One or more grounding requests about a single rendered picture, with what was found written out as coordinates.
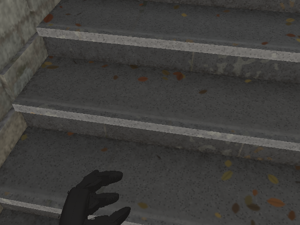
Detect robot left hand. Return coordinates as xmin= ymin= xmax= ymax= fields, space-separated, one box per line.
xmin=58 ymin=170 xmax=131 ymax=225

